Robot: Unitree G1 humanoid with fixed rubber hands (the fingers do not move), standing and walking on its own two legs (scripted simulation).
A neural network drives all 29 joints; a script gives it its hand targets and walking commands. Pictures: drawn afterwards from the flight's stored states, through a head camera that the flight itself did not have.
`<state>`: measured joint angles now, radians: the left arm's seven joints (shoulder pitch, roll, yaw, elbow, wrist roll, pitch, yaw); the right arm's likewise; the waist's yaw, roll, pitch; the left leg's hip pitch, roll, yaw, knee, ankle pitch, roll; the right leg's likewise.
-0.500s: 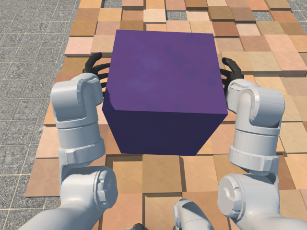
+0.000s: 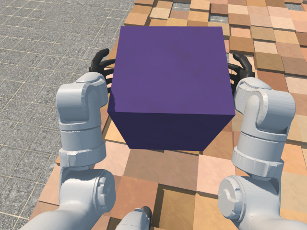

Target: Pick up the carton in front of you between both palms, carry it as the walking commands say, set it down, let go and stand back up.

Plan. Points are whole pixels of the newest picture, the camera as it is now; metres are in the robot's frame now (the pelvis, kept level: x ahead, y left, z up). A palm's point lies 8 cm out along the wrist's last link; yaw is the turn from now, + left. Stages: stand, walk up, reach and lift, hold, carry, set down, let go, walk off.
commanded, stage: carry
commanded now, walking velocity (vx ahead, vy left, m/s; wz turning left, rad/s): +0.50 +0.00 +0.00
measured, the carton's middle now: (168, 97) +0.41 +0.04 +0.10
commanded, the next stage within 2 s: none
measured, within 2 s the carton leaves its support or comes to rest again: neither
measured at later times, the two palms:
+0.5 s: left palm (153, 3) +0.74 +0.12 +0.16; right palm (248, 16) +0.73 -0.18 +0.15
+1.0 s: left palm out of the picture +1.05 +0.15 +0.13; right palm out of the picture +1.02 -0.15 +0.13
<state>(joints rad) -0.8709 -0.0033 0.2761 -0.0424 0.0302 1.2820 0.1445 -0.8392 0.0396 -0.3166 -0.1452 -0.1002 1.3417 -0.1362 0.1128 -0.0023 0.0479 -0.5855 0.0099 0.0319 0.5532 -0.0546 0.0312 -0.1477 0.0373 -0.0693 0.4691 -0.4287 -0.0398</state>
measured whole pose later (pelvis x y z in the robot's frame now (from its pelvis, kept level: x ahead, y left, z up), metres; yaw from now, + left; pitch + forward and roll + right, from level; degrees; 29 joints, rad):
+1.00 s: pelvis +0.65 +0.02 -0.01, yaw -1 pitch +4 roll +0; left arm -0.76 0.03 0.24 0.03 0.02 1.24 0.13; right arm -0.73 0.03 -0.22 -0.02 -0.06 1.26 -0.16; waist -0.04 -0.01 0.05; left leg -0.53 -0.04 0.14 0.62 -0.17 0.12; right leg -0.44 0.03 0.02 1.28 -0.44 -0.05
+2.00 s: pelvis +1.22 +0.01 +0.00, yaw -1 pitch +5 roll -1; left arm -0.67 0.03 0.20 0.14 0.02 1.19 0.13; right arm -0.63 0.04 -0.20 0.09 -0.08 1.20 -0.11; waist -0.01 -0.01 -0.05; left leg -0.46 -0.02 0.11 0.55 -0.20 0.09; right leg -0.45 0.00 -0.03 1.11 -0.46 -0.03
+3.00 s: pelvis +1.84 -0.03 -0.02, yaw -2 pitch +4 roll +1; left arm -0.77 0.05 0.26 0.21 0.03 1.25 0.12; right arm -0.78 0.03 -0.22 0.20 -0.08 1.27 -0.14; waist -0.03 -0.02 -0.04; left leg -0.59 -0.03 0.16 0.69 -0.17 0.11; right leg -0.32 0.03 0.00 1.15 -0.44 -0.05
